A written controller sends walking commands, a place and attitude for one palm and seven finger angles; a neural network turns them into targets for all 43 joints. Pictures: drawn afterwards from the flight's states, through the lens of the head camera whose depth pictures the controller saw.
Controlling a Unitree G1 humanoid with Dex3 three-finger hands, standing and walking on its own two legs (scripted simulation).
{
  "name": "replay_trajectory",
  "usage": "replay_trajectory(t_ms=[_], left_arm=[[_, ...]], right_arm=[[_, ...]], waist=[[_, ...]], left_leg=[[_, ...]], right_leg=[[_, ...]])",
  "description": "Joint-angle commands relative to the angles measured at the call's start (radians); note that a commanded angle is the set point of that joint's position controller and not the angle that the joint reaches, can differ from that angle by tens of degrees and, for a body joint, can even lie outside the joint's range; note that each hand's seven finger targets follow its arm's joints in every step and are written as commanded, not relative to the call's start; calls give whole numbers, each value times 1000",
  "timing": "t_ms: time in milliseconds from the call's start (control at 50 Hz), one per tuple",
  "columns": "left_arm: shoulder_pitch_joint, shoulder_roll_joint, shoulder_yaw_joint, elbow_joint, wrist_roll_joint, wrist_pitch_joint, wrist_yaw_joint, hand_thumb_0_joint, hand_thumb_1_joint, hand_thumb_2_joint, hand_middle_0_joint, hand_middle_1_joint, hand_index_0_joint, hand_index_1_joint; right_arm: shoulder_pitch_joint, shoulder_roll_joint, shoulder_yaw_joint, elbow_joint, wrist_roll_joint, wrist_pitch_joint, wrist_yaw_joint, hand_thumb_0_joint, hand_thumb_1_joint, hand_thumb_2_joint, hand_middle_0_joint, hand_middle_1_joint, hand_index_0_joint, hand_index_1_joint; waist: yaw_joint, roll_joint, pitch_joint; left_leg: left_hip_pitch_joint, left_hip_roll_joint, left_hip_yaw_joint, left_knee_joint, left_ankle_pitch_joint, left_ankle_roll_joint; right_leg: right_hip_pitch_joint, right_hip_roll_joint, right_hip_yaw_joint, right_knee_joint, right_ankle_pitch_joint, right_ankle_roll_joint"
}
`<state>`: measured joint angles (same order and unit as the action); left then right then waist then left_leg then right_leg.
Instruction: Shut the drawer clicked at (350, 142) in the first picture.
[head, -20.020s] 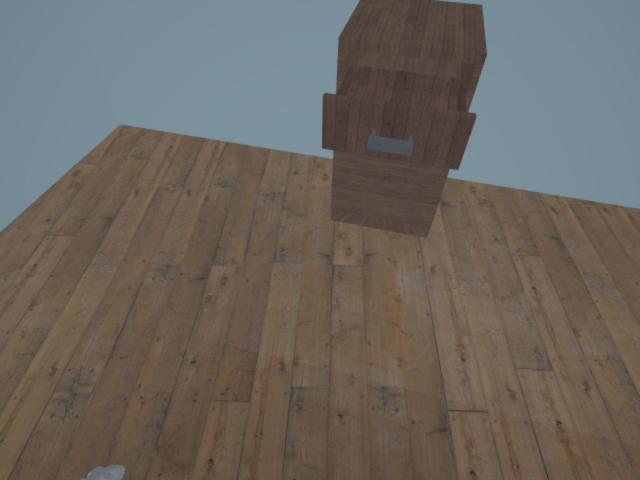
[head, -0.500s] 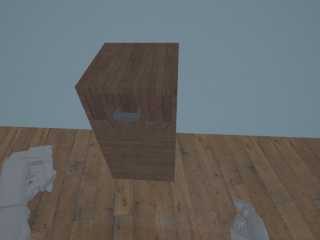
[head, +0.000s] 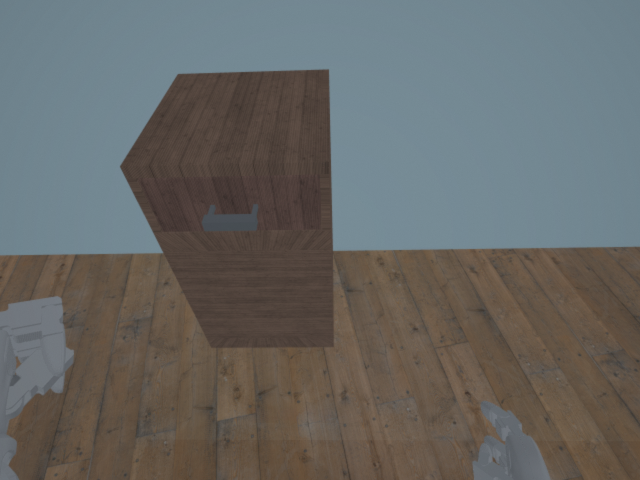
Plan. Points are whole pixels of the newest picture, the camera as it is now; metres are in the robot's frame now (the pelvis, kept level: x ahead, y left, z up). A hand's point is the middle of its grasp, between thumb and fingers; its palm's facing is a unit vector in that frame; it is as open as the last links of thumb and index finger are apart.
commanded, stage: step back with the hand held close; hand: left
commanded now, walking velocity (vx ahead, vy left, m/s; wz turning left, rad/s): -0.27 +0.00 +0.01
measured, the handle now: (232, 215) +0.66 +0.25 -0.11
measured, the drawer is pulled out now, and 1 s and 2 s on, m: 0.00 0.00 0.00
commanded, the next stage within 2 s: stop stepping back and stand still in 1.32 s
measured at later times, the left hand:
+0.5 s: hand (11, 425) +0.13 +0.27 +0.15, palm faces +0.38 -0.79 -0.49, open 3.2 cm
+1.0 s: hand out of the picture +0.09 +0.25 +0.16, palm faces +0.35 -0.81 -0.47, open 3.2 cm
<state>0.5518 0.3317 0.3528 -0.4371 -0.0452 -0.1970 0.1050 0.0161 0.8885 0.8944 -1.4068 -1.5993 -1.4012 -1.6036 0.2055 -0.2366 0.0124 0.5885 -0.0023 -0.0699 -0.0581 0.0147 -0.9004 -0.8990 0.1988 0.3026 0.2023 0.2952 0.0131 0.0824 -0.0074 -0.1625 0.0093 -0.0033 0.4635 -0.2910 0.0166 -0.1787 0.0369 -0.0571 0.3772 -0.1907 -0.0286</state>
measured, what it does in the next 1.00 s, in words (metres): shifts its weight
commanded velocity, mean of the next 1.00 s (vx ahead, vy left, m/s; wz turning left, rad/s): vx -0.32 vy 0.00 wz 0.00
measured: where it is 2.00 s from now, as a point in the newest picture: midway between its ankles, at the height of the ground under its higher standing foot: outside the picture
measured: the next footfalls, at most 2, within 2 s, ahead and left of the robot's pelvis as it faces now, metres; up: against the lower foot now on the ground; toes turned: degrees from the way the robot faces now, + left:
right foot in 1.30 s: -0.22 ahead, -0.06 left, +0.00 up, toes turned -4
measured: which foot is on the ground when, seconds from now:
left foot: down 0.00-1.00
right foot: down 0.00-1.00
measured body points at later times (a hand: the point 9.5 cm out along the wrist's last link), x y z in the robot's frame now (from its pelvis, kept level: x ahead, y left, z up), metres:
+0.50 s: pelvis -0.06 +0.03 -0.01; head -0.04 +0.02 +0.44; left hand +0.11 +0.31 +0.18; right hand +0.13 -0.20 -0.09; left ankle -0.03 +0.11 -0.74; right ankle +0.01 -0.10 -0.74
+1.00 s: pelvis -0.11 +0.02 -0.02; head -0.08 +0.04 +0.43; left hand +0.06 +0.30 +0.18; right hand +0.06 -0.23 -0.09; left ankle -0.03 +0.11 -0.74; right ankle -0.01 -0.10 -0.74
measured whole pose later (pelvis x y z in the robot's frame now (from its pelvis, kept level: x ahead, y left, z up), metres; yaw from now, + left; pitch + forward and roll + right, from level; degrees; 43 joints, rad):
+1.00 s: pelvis -0.11 +0.02 -0.02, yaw +2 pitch +2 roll -2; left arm 0.61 0.40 0.39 -0.61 -0.01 -0.31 0.14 0.02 0.89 0.89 -1.41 -1.60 -1.40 -1.60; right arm 0.20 -0.23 -0.03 0.58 0.00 -0.05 -0.06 0.01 -0.90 -0.90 0.20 0.30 0.20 0.30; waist -0.03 -0.01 0.02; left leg -0.47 -0.04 -0.01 0.66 -0.26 0.04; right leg -0.45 0.03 0.02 0.56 -0.14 0.01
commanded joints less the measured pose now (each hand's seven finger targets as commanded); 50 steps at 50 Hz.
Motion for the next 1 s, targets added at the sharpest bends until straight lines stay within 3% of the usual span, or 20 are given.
replay_trajectory(t_ms=[0, 40, 60, 120, 180, 260, 360, 400, 460, 540, 600, 660, 700, 760, 800, 860, 900, 940, 980], left_arm=[[58, 167, 103, -209, -3, -78, 27, 0, 900, 900, -1400, -1600, -1400, -1600], [66, 191, 126, -232, -5, -80, 34, 0, 900, 900, -1400, -1600, -1400, -1600], [65, 207, 138, -251, -7, -82, 36, 0, 900, 900, -1400, -1600, -1400, -1600], [93, 210, 153, -245, -11, -78, 40, 0, 900, 900, -1400, -1600, -1400, -1600], [89, 200, 134, -265, -9, -75, 39, 0, 900, 900, -1400, -1600, -1400, -1600], [73, 197, 130, -267, 3, -75, 40, 0, 900, 900, -1400, -1600, -1400, -1600], [33, 195, 134, -275, 23, -82, 43, 0, 900, 900, -1400, -1600, -1400, -1600], [31, 189, 135, -269, 30, -87, 47, 0, 900, 900, -1400, -1600, -1400, -1600], [0, 196, 137, -306, 36, -95, 49, 0, 900, 900, -1400, -1600, -1400, -1600], [4, 192, 129, -318, 33, -112, 57, 0, 900, 900, -1400, -1600, -1400, -1600], [26, 196, 138, -326, 33, -125, 64, 0, 900, 900, -1400, -1600, -1400, -1600], [19, 201, 152, -333, 50, -135, 68, 0, 900, 900, -1400, -1600, -1400, -1600], [32, 203, 170, -327, 60, -140, 65, 0, 900, 900, -1400, -1600, -1400, -1600], [55, 226, 200, -326, 53, -147, 56, 0, 900, 900, -1400, -1600, -1400, -1600], [61, 213, 181, -338, 42, -150, 48, 0, 900, 900, -1400, -1600, -1400, -1600], [45, 233, 180, -356, 28, -156, 52, 0, 900, 900, -1400, -1600, -1400, -1600], [63, 236, 180, -347, 17, -160, 62, 0, 900, 900, -1400, -1600, -1400, -1600], [58, 250, 187, -371, 14, -168, 74, 0, 900, 900, -1400, -1600, -1400, -1600], [73, 249, 193, -375, 23, -173, 79, 0, 900, 900, -1400, -1600, -1400, -1600]], right_arm=[[-108, -104, -59, -159, -1, -22, -13, 0, -900, -900, 200, 300, 200, 300], [-111, -104, -66, -169, 3, -14, -18, 0, -900, -900, 200, 300, 200, 300], [-118, -106, -66, -173, 2, -11, -23, 0, -900, -900, 200, 300, 200, 300], [-115, -101, -74, -181, 6, -1, -27, 0, -900, -900, 200, 300, 200, 300], [-113, -104, -76, -188, 9, 2, -30, 0, -900, -900, 200, 300, 200, 300], [-112, -115, -78, -191, 5, -3, -34, 0, -900, -900, 200, 300, 200, 300], [-108, -121, -75, -204, 7, -18, -35, 0, -900, -900, 200, 300, 200, 300], [-98, -117, -73, -204, 8, -25, -36, 0, -900, -900, 200, 300, 200, 300], [-89, -122, -73, -208, 4, -38, -34, 0, -900, -900, 200, 300, 200, 300], [-72, -117, -72, -199, 0, -49, -29, 0, -900, -900, 200, 300, 200, 300], [-72, -120, -70, -193, -3, -57, -33, 0, -900, -900, 200, 300, 200, 300], [-94, -128, -69, -200, -1, -65, -39, 0, -900, -900, 200, 300, 200, 300], [-92, -124, -75, -205, -2, -67, -39, 0, -900, -900, 200, 300, 200, 300], [-80, -122, -87, -199, -3, -70, -35, 0, -900, -900, 200, 300, 200, 300], [-68, -118, -88, -185, -2, -64, -27, 0, -900, -900, 200, 300, 200, 300], [-59, -112, -96, -174, -2, -54, -16, 0, -900, -900, 200, 300, 200, 300], [-49, -100, -98, -156, -1, -40, -11, 0, -900, -900, 200, 300, 200, 300], [-59, -99, -95, -154, -2, -31, -15, 0, -900, -900, 200, 300, 200, 300], [-73, -110, -88, -162, -3, -36, -26, 0, -900, -900, 200, 300, 200, 300]], waist=[[-8, -24, -111], [-5, -41, -150], [-1, -21, -165], [0, -52, -179], [-3, -33, -168], [-4, -14, -131], [-10, -10, -72], [-14, -35, -55], [-20, -51, -45], [-29, -90, -44], [-29, -30, -53], [-21, 81, -43], [-12, 91, -62], [-17, -28, -97], [-25, -69, -123], [-37, -136, -128], [-41, -190, -129], [-47, -154, -122], [-49, -20, -92]], left_leg=[[-58, 29, -39, -78, 264, 18], [-64, 34, -42, -80, 344, 15], [-75, 35, -47, -79, 375, 11], [-102, 40, -52, -70, 429, 5], [-117, 47, -58, -76, 413, 4], [-218, 70, -82, -123, 277, 23], [-450, 99, -121, -185, -89, 66], [-499, 93, -117, -170, -175, 75], [-504, 76, -122, -131, -253, 74], [-405, 41, -98, -42, -231, 56], [-408, 66, -126, -95, -238, 58], [-629, 147, -209, -237, -328, 97], [-692, 170, -218, -238, -315, 112], [-642, 121, -176, -127, -171, 96], [-536, 67, -119, -28, -106, 69], [-398, 6, -73, 112, -148, 36], [-254, -16, -59, 194, -113, 13], [-189, -7, -70, 162, -100, 16], [-282, 72, -159, -36, -158, 48]], right_leg=[[72, -121, 99, -26, 227, 8], [102, -108, 76, 13, 303, 18], [116, -106, 71, 29, 330, 18], [130, -100, 65, 65, 387, 24], [109, -92, 63, 82, 362, 30], [117, -71, 66, 121, 263, 40], [190, -60, 95, 186, 158, 44], [190, -67, 113, 185, 138, 43], [136, -79, 149, 138, 38, 33], [-7, -115, 192, 35, -101, 10], [-7, -89, 150, 66, -119, 20], [195, -15, 95, 270, 39, 45], [268, 7, 97, 358, 138, 52], [260, -20, 151, 305, 279, 39], [161, -80, 223, 228, 324, 14], [-34, -178, 330, 57, 108, -39], [-202, -223, 326, -38, -64, -66], [-279, -201, 270, -39, -123, -50], [-216, -88, 166, 84, -131, 4]])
